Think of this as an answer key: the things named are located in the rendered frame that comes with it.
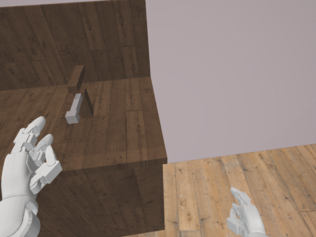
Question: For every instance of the robot left hand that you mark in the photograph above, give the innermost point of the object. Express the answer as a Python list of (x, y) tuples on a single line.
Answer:
[(21, 174)]

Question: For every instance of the counter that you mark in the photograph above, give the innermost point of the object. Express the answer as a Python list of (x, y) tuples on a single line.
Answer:
[(111, 183)]

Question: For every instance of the tap lever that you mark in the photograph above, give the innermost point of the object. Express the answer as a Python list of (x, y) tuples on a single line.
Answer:
[(72, 116)]

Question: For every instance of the robot left forearm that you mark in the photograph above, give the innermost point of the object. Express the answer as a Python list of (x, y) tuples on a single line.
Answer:
[(18, 217)]

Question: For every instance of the robot right hand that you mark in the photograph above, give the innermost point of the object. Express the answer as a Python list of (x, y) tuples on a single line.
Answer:
[(249, 217)]

